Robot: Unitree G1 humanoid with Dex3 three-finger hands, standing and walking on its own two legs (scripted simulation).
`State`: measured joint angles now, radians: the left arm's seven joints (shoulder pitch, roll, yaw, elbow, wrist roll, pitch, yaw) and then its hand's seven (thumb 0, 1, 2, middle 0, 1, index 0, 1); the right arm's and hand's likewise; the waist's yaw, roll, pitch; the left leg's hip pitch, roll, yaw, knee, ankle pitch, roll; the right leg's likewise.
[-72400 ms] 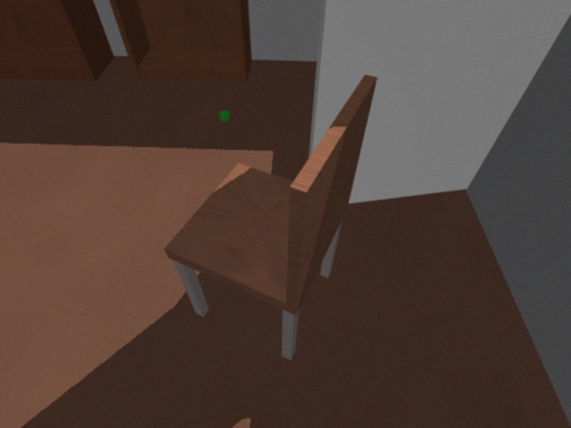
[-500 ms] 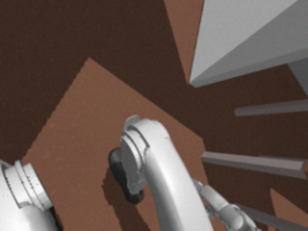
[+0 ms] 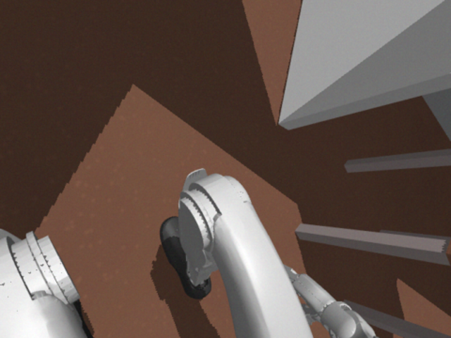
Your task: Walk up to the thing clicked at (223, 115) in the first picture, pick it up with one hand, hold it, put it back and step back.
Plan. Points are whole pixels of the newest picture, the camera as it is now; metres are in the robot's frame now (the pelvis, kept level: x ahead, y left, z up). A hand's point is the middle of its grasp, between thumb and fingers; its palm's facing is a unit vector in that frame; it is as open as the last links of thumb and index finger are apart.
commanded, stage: go down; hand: left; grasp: from above
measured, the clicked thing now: out of the picture +0.47 +0.41 -0.29
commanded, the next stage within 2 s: none
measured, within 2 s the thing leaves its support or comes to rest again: neither
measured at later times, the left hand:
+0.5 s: hand out of the picture +0.44 +0.45 -0.08, palm faces -0.36 -0.12 -0.92, open 13.8 cm
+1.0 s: hand out of the picture +0.42 +0.43 +0.05, palm faces -0.41 -0.15 -0.90, open 13.9 cm
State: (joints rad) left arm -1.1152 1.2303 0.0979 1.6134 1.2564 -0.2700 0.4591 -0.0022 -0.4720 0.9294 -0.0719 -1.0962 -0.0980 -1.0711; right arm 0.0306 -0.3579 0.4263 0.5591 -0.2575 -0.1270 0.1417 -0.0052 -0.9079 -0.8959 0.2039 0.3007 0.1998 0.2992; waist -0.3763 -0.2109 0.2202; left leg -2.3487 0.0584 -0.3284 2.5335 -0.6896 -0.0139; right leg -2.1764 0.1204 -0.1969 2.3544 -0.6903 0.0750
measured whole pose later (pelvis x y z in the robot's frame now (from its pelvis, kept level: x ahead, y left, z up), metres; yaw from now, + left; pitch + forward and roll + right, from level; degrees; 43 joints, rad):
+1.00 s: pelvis -0.01 +0.00 +0.12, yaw +10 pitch +35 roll -9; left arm -0.96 0.96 0.09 1.01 1.05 -0.20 -0.12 0.00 -0.50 0.94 -0.06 -1.12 -0.09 -1.09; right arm 0.19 -0.28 0.13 0.59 -0.05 0.12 0.02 0.00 -0.92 -0.90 0.20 0.30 0.20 0.30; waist -0.21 0.02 -0.07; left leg -2.12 0.05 -0.13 2.08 -0.60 0.01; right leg -1.99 0.04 -0.06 2.02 -0.65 0.05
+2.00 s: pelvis +0.00 +0.01 +0.20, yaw +11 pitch +34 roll -9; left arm -1.00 0.91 0.07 1.20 1.15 -0.27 -0.01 0.00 -0.52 0.95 -0.07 -1.10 -0.09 -1.08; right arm 0.20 -0.24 0.10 0.67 -0.04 0.09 0.00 0.00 -0.92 -0.90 0.21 0.30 0.20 0.30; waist -0.22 0.03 -0.12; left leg -1.84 0.06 -0.09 1.81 -0.57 0.03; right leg -1.72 0.03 -0.05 1.73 -0.61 0.05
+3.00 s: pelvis +0.01 +0.01 +0.22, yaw +11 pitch +35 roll -9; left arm -1.03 0.95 0.06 1.28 1.15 -0.28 0.00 0.00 -0.54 0.95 -0.08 -1.09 -0.09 -1.08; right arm 0.20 -0.24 0.10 0.67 -0.05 0.10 0.01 0.00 -0.92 -0.90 0.20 0.30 0.20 0.30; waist -0.23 0.02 -0.12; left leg -1.80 0.06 -0.09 1.75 -0.58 0.03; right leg -1.68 0.04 -0.05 1.66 -0.60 0.05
